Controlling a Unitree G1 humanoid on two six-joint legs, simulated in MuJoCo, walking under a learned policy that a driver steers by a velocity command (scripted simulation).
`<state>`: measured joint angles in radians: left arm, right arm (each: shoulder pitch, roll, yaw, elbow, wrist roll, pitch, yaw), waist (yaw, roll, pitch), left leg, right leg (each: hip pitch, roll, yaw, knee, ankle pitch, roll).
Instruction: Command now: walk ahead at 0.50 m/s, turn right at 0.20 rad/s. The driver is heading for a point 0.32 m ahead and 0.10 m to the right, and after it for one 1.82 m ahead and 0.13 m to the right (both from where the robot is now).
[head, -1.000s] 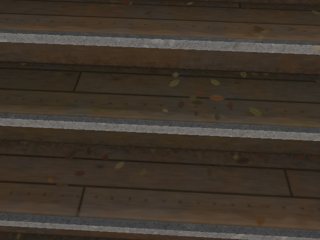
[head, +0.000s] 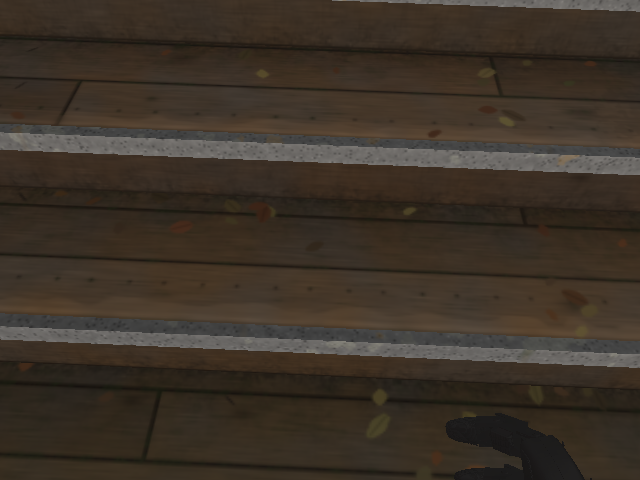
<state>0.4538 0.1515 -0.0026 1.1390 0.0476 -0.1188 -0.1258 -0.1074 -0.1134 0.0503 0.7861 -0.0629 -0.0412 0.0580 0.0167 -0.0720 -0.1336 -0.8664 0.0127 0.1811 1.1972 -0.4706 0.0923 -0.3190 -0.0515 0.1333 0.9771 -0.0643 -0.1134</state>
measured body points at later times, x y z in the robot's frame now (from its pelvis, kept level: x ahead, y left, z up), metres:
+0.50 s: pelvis +0.25 -0.03 +0.13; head +0.26 -0.02 +0.58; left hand +0.55 +0.09 +0.06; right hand +0.16 -0.20 -0.02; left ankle +0.10 +0.10 -0.60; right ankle +0.36 -0.13 -0.48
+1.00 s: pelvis +0.36 -0.04 +0.25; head +0.36 -0.02 +0.70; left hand +0.55 +0.15 +0.13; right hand +0.38 -0.27 +0.12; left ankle +0.41 +0.07 -0.48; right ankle +0.36 -0.13 -0.47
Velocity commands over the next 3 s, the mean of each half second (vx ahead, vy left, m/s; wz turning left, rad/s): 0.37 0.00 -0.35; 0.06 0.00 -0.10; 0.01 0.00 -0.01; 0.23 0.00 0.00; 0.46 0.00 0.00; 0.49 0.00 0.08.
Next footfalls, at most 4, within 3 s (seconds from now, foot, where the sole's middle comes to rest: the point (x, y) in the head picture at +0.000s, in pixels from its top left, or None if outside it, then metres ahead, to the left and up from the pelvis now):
0.46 right None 0.40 -0.14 -0.51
0.92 left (298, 466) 0.45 0.07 -0.51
2.26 left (341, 270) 0.75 0.00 -0.35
2.76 right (478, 109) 1.02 -0.25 -0.20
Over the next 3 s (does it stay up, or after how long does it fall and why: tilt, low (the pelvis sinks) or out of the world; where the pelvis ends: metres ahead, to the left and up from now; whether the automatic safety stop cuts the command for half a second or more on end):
stays up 1.01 -0.18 0.55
